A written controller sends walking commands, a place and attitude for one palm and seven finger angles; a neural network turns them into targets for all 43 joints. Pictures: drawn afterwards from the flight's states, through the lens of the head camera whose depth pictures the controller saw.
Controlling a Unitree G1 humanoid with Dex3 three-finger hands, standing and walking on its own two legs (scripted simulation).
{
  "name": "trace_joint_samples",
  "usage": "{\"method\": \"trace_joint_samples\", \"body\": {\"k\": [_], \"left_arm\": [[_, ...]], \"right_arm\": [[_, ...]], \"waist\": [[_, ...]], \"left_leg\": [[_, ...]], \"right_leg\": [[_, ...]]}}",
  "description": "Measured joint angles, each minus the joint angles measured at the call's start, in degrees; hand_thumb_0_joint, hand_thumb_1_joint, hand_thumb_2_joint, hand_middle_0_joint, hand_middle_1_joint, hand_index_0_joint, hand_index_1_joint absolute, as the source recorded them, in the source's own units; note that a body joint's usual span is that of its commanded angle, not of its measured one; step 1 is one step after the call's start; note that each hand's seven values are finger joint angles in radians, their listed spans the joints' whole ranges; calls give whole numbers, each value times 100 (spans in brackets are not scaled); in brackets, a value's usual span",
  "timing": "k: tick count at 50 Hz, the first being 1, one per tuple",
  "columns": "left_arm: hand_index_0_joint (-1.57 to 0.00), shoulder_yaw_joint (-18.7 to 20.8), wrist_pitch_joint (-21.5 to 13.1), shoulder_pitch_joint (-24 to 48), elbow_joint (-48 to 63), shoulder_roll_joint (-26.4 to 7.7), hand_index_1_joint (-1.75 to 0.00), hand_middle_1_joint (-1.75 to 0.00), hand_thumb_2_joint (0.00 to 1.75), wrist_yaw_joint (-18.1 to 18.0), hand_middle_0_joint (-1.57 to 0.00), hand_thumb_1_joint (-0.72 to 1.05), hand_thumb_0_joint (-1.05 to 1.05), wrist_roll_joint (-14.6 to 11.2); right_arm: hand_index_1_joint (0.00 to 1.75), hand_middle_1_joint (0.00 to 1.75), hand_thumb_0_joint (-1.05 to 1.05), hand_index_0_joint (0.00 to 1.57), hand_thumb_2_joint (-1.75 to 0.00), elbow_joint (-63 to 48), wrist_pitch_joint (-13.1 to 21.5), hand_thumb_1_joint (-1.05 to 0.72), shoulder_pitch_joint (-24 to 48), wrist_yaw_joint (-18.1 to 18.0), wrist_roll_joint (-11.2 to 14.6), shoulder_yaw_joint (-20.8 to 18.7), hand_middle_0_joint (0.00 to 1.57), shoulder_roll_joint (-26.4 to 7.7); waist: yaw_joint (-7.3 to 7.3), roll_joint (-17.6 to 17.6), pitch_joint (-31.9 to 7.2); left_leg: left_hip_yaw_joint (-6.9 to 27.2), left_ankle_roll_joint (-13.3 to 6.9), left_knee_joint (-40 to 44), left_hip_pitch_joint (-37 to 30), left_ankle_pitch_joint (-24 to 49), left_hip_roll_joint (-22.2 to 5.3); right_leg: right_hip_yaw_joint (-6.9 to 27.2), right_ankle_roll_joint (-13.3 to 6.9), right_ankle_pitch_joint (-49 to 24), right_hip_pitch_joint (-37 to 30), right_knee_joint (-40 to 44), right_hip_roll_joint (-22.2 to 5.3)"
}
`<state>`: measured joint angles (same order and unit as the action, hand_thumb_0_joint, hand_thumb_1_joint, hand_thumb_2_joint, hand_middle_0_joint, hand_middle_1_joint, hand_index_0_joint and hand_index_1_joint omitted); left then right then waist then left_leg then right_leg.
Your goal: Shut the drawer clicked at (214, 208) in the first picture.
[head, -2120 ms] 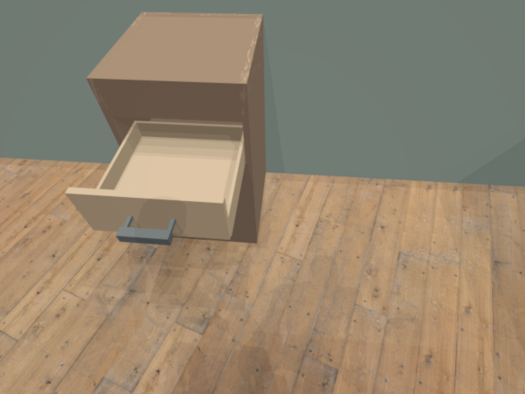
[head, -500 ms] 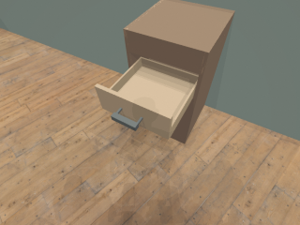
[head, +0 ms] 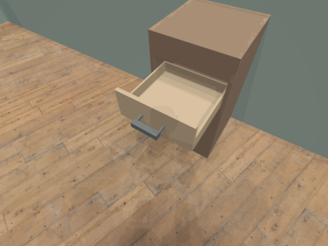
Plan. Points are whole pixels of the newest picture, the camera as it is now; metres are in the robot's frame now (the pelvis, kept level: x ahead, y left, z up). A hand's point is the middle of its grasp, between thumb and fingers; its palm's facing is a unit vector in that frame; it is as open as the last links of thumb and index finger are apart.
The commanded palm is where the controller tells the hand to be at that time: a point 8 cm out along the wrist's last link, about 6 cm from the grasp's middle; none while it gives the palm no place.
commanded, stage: look at it before walking up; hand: left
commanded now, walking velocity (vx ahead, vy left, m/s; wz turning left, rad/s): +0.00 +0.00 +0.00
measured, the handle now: (148, 125) +0.58 +0.10 -0.19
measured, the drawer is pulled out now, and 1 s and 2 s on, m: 0.30 0.30 0.30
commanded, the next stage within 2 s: turn to face it in 0.02 s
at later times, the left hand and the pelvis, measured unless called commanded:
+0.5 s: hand out of the picture +0.08 +0.19 -0.18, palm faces -0.10 -0.95 -0.29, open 7.4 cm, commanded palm none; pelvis -0.01 -0.01 -0.02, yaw -10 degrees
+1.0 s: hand out of the picture +0.13 +0.15 -0.18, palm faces -0.32 -0.92 -0.23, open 7.4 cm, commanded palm none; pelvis +0.01 -0.01 -0.01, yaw -24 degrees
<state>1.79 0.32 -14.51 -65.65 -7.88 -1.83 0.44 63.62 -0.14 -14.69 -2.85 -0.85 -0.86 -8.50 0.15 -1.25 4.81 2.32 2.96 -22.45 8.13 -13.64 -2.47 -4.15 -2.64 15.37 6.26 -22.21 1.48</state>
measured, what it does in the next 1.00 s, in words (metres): steps on the spot, turning right: left foot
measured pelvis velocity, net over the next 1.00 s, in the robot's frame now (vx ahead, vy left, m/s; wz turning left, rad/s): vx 0.01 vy -0.01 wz -0.41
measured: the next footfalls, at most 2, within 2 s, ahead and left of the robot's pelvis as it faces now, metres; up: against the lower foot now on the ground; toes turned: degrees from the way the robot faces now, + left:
left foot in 1.00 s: +0.10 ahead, +0.10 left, +0.00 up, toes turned -27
left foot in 1.42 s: +0.18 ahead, +0.02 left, +0.00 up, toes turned -19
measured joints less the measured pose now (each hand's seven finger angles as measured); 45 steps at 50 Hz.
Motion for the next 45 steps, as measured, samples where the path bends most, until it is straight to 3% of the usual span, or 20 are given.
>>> {"method": "trace_joint_samples", "body": {"k": [10, 20, 23, 25, 27, 29, 31, 37, 45], "left_arm": [[-20, 1, -13, 52, -1, 5, -30, -30, 89, 10, -20, 90, 0, 6], [-20, 316, 248, 261, 422, -210, -30, -30, 89, 132, -20, 90, 0, 62], [-20, 405, 319, 410, 621, -343, -30, -30, 89, 182, -20, 90, 0, 68], [-20, 447, 301, 489, 768, -388, -30, -30, 89, 215, -20, 90, 0, 80], [-20, 451, 197, 553, 882, -397, -30, -30, 89, 189, -20, 90, 0, 104], [-20, 434, 162, 578, 980, -402, -30, -30, 89, 120, -20, 90, 0, 89], [-20, 420, 164, 554, 1030, -407, -30, -30, 89, 59, -20, 90, 0, 79], [-20, 336, 182, 336, 1041, -373, -30, -30, 89, 34, -20, 90, 0, 85], [-21, 294, 217, 238, 1093, -306, -30, -30, 89, 81, -20, 90, 0, 127]], "right_arm": [[30, 30, 1, 20, -90, 5, 3, -91, -8, -21, -2, 26, 20, 25], [30, 30, 1, 20, -90, -399, -108, -91, 127, -79, -31, -173, 20, -39], [30, 30, 1, 20, -90, -545, -95, -90, 145, -70, -77, -219, 20, -107], [30, 30, 1, 20, -90, -611, -119, -90, 155, -58, -88, -240, 20, -203], [30, 30, 1, 20, -90, -616, -225, -90, 255, -45, -35, -281, 20, -306], [30, 30, 1, 20, -90, -626, -330, -90, 414, -46, 0, -309, 20, -385], [30, 30, 1, 20, -90, -693, -350, -91, 583, -42, 12, -314, 20, -432], [30, 30, 1, 20, -90, -1034, -315, -91, 1052, 2, 45, -280, 20, -444], [30, 30, 1, 20, -90, -1243, -272, -91, 1281, 37, 87, -222, 20, -338]], "waist": [[-18, 20, -6], [-14, 98, 99], [-49, 120, 187], [-63, 10, 250], [-11, -132, 320], [-28, -139, 366], [-85, -70, 383], [-149, 83, 310], [-226, 194, 240]], "left_leg": [[-92, -2, 47, -11, 11, -38], [-674, 7, -634, 305, -398, -208], [-890, 36, -809, 339, -500, -242], [-951, 102, -1059, 406, -632, -347], [-725, 53, -1922, 749, -1072, -361], [-403, 38, -3018, 1181, -1421, -156], [-308, 57, -3581, 1452, -1400, -16], [-168, 105, -3263, 1621, -1066, 117], [3, -16, -2452, 1419, -1038, 234]], "right_leg": [[89, 1, -58, 20, 67, 34], [640, -22, 259, 744, -947, 187], [475, 20, 694, 1052, -1601, 92], [332, -43, 419, 1011, -1472, 81], [264, -203, 393, 980, -1438, 184], [325, -292, 371, 903, -1219, 234], [500, -330, 196, 827, -935, 272], [1037, -346, -246, 613, -291, 413], [1422, -324, -368, 479, -82, 616]]}}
